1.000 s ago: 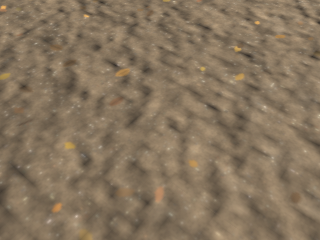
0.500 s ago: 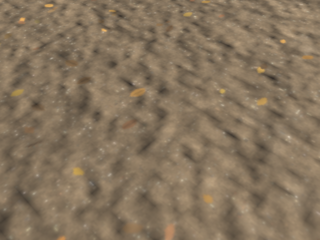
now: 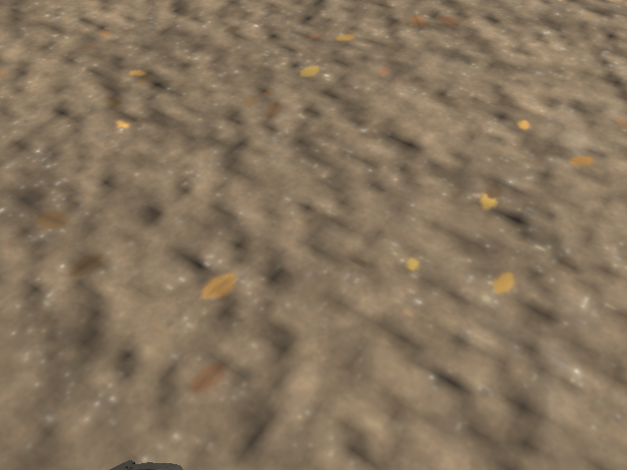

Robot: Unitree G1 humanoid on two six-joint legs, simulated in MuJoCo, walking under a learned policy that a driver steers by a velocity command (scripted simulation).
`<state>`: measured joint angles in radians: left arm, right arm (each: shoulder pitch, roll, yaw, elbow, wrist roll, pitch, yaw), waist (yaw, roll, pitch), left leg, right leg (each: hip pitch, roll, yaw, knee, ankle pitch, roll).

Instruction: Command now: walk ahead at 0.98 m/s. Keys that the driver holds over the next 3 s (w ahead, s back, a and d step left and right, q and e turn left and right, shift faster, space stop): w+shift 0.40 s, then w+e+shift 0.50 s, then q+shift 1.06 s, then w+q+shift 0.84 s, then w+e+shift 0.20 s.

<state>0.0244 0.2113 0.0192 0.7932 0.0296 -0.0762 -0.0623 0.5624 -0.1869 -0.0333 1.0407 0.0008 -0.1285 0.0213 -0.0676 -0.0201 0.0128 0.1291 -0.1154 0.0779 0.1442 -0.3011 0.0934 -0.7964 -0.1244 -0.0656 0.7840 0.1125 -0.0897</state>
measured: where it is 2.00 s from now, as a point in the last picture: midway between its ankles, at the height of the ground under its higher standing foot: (325, 181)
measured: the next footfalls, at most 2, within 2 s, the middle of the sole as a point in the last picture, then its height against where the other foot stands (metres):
right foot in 0.14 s outside the picture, level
left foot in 0.60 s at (262, 339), level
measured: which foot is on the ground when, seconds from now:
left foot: down 0.00-0.16, up 0.18-0.58, down 0.60-1.00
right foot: up 0.00-0.12, down 0.14-0.58, up 0.60-1.00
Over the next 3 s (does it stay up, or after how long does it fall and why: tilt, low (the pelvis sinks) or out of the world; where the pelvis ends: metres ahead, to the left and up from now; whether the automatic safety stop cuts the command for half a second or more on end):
stays up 1.57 0.49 -0.03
